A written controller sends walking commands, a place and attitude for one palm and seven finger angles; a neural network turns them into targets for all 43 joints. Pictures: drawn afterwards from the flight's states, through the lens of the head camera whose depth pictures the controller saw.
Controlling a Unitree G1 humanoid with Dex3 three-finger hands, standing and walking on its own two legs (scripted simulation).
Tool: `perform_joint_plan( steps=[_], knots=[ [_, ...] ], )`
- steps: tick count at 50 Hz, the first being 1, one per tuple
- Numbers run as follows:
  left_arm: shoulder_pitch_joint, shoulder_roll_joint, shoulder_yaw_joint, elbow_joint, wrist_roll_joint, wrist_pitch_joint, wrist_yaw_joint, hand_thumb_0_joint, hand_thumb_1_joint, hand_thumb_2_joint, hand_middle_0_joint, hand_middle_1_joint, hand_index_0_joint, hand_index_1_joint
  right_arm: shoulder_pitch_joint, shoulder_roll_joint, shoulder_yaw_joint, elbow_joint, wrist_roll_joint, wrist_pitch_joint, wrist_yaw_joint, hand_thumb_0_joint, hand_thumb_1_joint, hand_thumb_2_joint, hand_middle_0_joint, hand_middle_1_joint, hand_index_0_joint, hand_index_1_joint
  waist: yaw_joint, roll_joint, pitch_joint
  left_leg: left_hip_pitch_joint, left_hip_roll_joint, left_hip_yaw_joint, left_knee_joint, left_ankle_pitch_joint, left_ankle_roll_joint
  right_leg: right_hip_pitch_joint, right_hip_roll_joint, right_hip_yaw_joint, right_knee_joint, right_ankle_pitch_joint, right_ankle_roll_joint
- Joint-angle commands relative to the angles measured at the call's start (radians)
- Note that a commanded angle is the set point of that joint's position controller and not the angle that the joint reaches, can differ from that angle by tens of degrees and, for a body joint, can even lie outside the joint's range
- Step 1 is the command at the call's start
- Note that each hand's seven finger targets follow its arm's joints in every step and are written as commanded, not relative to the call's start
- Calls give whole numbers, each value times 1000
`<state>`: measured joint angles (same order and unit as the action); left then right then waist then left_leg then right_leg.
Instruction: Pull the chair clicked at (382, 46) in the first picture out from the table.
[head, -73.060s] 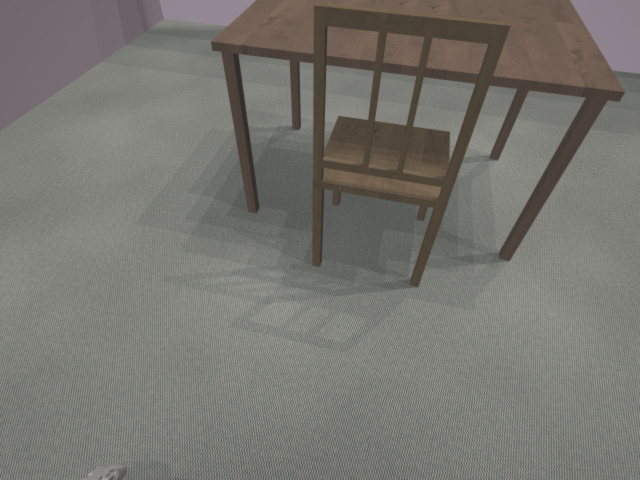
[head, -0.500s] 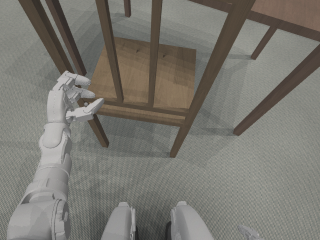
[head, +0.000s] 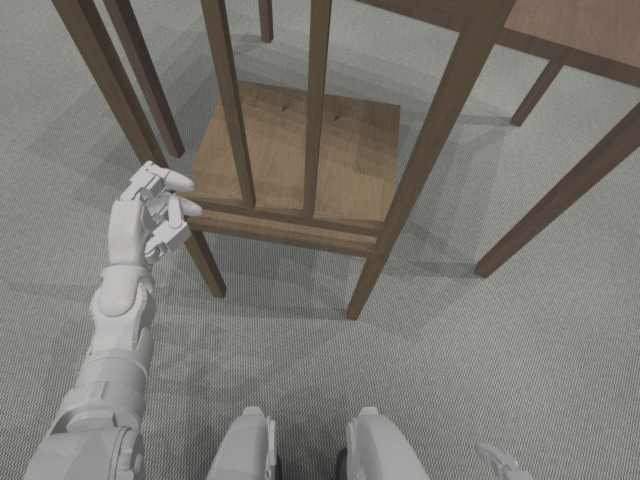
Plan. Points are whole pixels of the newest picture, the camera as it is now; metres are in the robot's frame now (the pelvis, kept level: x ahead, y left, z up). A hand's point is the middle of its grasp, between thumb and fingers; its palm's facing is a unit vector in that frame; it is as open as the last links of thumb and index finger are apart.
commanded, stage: hook a spindle and tug to test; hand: left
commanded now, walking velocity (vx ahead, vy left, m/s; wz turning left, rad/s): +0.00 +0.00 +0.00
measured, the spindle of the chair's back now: (235, 125) +0.55 +0.11 +0.06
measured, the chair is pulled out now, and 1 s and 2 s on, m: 0.12 0.12 0.12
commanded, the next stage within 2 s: open the thumb and straighten the fingers in 0.26 s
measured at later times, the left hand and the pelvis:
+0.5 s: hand (184, 233) +0.41 +0.17 +0.01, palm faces +0.04 -1.00 -0.07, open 5.0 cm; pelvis +0.00 +0.00 +0.00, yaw +0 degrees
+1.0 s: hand (181, 226) +0.42 +0.18 +0.01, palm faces +0.05 -1.00 -0.06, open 16.3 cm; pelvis +0.00 +0.00 +0.00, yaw +0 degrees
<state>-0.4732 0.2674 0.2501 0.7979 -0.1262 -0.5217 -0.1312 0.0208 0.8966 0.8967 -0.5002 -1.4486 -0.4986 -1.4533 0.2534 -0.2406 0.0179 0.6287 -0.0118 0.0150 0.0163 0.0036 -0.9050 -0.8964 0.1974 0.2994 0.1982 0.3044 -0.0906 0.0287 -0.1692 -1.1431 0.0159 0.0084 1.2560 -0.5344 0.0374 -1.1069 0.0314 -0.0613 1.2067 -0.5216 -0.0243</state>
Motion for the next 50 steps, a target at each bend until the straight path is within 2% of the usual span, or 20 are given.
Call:
perform_joint_plan(
  steps=[1, 4, 6, 9, 12, 17, 18, 19, 20, 26, 28, 29, 30, 33, 39, 43, 44, 47, 48, 50],
  knots=[
    [-303, 183, 36, -217, -14, -65, 2, 0, 900, 900, -500, -1450, -500, -1450, 62, -156, -55, -85, 2, -30, -14, 0, -900, -900, 200, 300, 200, 300, -8, 43, -416, 310, -10, -45, -142, 302, -21, 204, 3, 40, -153, 248, -4],
    [-286, 195, 46, -229, -17, -67, -1, 0, 900, 900, -500, -1450, -500, -1450, 59, -158, -56, -87, 2, -36, -17, 0, -900, -900, 200, 300, 200, 300, -1, 51, -430, 322, -10, -48, -143, 302, -22, 205, 3, 39, -151, 242, -6],
    [-275, 153, 12, -257, -22, -66, -10, 0, 900, 900, -500, -1450, -500, -1450, 56, -153, -57, -91, 3, -42, -16, 0, -900, -900, 200, 300, 200, 300, -2, 67, -450, 353, -9, -48, -142, 325, -24, 201, 2, 36, -152, 257, -6],
    [-253, 174, 28, -236, -29, -55, -15, 0, 900, 900, -500, -1450, -500, -1450, 55, -161, -57, -88, 6, -44, -19, 0, -900, -900, 200, 300, 200, 300, -7, 23, -424, 326, -8, -53, -142, 314, -22, 203, 3, 35, -153, 252, -4],
    [-304, 138, -13, -265, -24, -55, -12, 0, 900, 900, -500, -1450, -500, -1450, 51, -158, -57, -91, 7, -50, -21, 0, -900, -900, 200, 300, 200, 300, -18, 57, -426, 348, -8, -59, -141, 303, -22, 170, 2, 32, -150, 229, -6],
    [-323, 149, -5, -266, -16, -59, 4, 0, 900, 900, -500, -1450, -500, -1450, 54, -159, -56, -83, 4, -55, -24, 0, -900, -900, 200, 300, 200, 300, -18, 60, -445, 362, -8, -62, -137, 320, -24, 171, 1, 30, -147, 239, -7],
    [-283, 185, 33, -225, -9, -57, 6, 0, 900, 900, -500, -1450, -500, -1450, 56, -162, -57, -79, 2, -52, -23, 0, -900, -900, 200, 300, 200, 300, -1, 63, -438, 348, -9, -60, -135, 313, -28, 169, 2, 30, -141, 232, -8],
    [-275, 214, 44, -197, 11, -44, 17, 0, 779, 842, -500, -1450, -500, -1450, 57, -165, -55, -78, 1, -44, -21, 0, -900, -900, 200, 300, 200, 300, -1, 51, -430, 330, -9, -57, -137, 306, -25, 172, 2, 33, -139, 231, -6],
    [-298, 188, 20, -211, 14, -40, 18, 0, 658, 783, -500, -1450, -500, -1450, 55, -159, -52, -86, 1, -43, -19, 0, -900, -900, 200, 300, 200, 300, -7, 58, -422, 321, -12, -52, -137, 297, -22, 180, 2, 35, -144, 231, -5],
    [-321, 222, 51, -226, -5, -39, 10, 0, -67, 433, -500, -1450, -500, -1450, 60, -162, -52, -86, 4, -42, -23, 0, -900, -900, 200, 300, 200, 300, -6, 41, -456, 304, -14, -42, -131, 313, -18, 244, 4, 48, -154, 270, -3],
    [-305, 183, 22, -249, -12, -45, 0, 0, -308, 317, -500, -1450, -500, -1450, 62, -156, -55, -88, 5, -48, -21, 0, -900, -900, 200, 300, 200, 300, -10, 55, -488, 349, -13, -44, -129, 357, -19, 241, 4, 44, -151, 303, -3],
    [-267, 205, 44, -232, -13, -42, -3, 0, -429, 258, -475, -1378, -475, -1378, 68, -160, -56, -85, 6, -48, -21, 0, -900, -900, 200, 300, 200, 300, -1, 47, -476, 343, -11, -46, -133, 365, -21, 248, 6, 42, -150, 309, -5],
    [-311, 217, 47, -194, -9, -40, -3, 0, -550, 200, -450, -1305, -450, -1305, 70, -162, -54, -68, 4, -46, -23, 0, -900, -900, 200, 300, 200, 300, -23, 42, -447, 317, -9, -45, -122, 357, -20, 224, 6, 43, -146, 308, -1],
    [-323, 192, 33, -168, -9, -39, -12, 0, -550, 200, -375, -1087, -375, -1087, 75, -161, -55, -65, 4, -47, -21, 0, -900, -900, 200, 300, 200, 300, -22, 43, -427, 305, -11, -45, -124, 333, -19, 209, 4, 42, -148, 283, -2],
    [-252, 225, 71, -197, -16, -39, -13, 0, -550, 200, -225, -652, -225, -652, 79, -162, -59, -78, 4, -41, -14, 0, -900, -900, 200, 300, 200, 300, 6, 53, -470, 329, -11, -39, -130, 382, -21, 249, 6, 44, -146, 325, -4],
    [-254, 199, 55, -216, -17, -43, -6, 0, -550, 200, -125, -363, -125, -363, 76, -157, -60, -81, 5, -43, -12, 0, -900, -900, 200, 300, 200, 300, -1, 44, -457, 326, -11, -39, -131, 370, -20, 240, 7, 41, -147, 315, -2],
    [-332, 212, 47, -204, -13, -44, -4, 0, -550, 200, -100, -290, -100, -290, 75, -160, -56, -70, 6, -41, -16, 0, -900, -900, 200, 300, 200, 300, -27, 33, -422, 300, -10, -39, -126, 338, -17, 226, 7, 47, -155, 299, 1],
    [-350, 231, 60, -214, -1, -55, -1, 0, -550, 200, -25, -73, -25, -73, 84, -162, -58, -71, 2, -46, -20, 0, -900, -900, 200, 300, 200, 300, -12, 81, -451, 337, -10, -46, -133, 350, -21, 212, 7, 42, -145, 286, -6],
    [-341, 185, 26, -211, -4, -54, -6, 0, -550, 200, 0, 0, 0, 0, 77, -157, -57, -71, 1, -49, -17, 0, -900, -900, 200, 300, 200, 300, -16, 97, -456, 356, -11, -45, -133, 351, -23, 198, 6, 39, -149, 279, -5],
    [-318, 221, 57, -173, -6, -49, -7, 0, -550, 200, 0, 0, 0, 0, 83, -164, -57, -66, 1, -46, -19, 0, -900, -900, 200, 300, 200, 300, -14, 42, -438, 336, -7, -51, -134, 356, -22, 209, 9, 38, -148, 288, -5]
  ],
)
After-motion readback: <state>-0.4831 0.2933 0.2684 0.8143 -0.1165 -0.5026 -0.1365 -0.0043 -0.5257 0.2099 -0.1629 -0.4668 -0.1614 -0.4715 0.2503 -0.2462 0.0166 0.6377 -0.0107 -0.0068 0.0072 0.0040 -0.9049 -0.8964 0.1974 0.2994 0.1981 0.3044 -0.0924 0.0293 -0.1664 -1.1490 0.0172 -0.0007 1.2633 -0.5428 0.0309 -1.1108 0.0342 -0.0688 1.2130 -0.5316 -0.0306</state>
